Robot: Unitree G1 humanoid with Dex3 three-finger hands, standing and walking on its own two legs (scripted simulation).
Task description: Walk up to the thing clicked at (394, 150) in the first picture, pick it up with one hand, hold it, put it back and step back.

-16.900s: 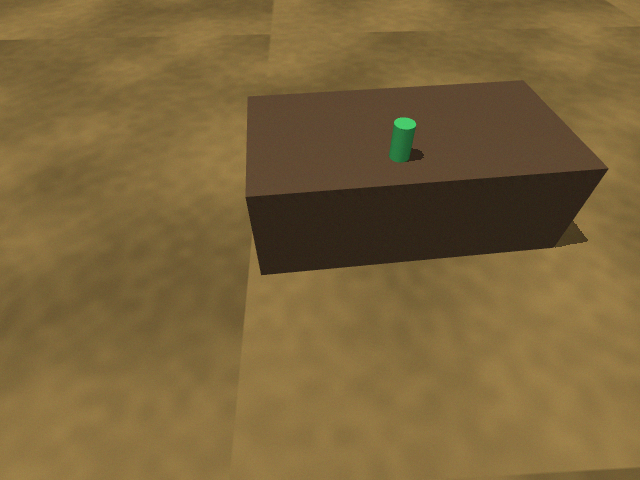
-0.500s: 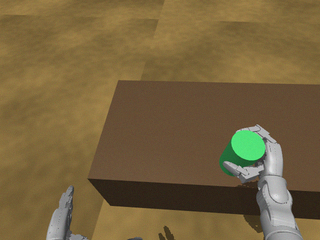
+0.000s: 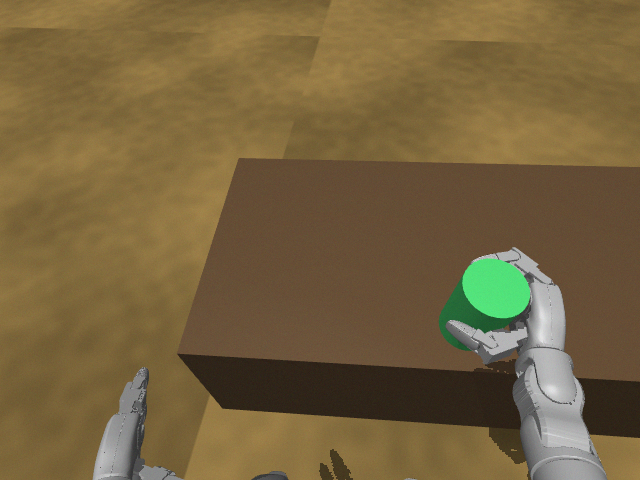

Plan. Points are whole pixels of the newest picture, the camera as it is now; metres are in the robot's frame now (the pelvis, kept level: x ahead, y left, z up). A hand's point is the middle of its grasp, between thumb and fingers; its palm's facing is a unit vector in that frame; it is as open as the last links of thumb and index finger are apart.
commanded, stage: hold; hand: right
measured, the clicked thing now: (478, 308) +0.34 -0.16 +0.02
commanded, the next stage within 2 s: crouch in 0.66 s
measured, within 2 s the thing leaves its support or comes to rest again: neither
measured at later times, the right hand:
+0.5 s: hand (483, 305) +0.34 -0.16 +0.03, palm faces +0.11 +0.99 +0.01, open 10.3 cm
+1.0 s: hand (479, 306) +0.34 -0.16 +0.02, palm faces +0.13 +0.99 +0.01, open 10.3 cm
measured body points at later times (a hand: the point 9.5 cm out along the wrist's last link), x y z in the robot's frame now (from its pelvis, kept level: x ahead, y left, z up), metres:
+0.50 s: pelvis +0.00 +0.00 +0.00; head +0.04 -0.01 +0.45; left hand +0.15 +0.26 -0.04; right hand +0.32 -0.21 +0.03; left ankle +0.02 +0.14 -0.70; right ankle +0.03 -0.13 -0.70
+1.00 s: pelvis +0.00 +0.00 +0.00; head +0.05 -0.01 +0.44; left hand +0.16 +0.27 -0.04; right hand +0.33 -0.22 +0.02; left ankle +0.02 +0.14 -0.70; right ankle +0.03 -0.13 -0.70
